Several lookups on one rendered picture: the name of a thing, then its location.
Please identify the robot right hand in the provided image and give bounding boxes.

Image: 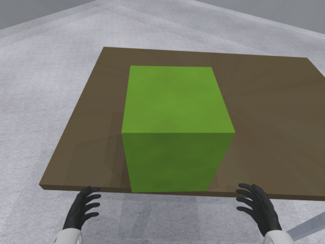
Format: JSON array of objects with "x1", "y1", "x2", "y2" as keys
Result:
[{"x1": 236, "y1": 184, "x2": 282, "y2": 237}]

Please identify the robot left forearm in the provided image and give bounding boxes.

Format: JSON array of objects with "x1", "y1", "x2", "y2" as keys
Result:
[{"x1": 52, "y1": 228, "x2": 83, "y2": 244}]

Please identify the robot left hand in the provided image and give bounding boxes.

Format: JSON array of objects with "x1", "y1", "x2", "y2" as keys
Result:
[{"x1": 63, "y1": 186, "x2": 101, "y2": 231}]

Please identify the table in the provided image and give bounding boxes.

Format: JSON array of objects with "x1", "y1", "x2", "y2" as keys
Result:
[{"x1": 39, "y1": 47, "x2": 325, "y2": 241}]

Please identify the carton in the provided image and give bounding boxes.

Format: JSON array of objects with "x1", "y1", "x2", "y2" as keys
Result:
[{"x1": 121, "y1": 66, "x2": 235, "y2": 193}]

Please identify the robot right forearm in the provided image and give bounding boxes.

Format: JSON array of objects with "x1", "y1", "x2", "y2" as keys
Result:
[{"x1": 263, "y1": 230, "x2": 294, "y2": 244}]

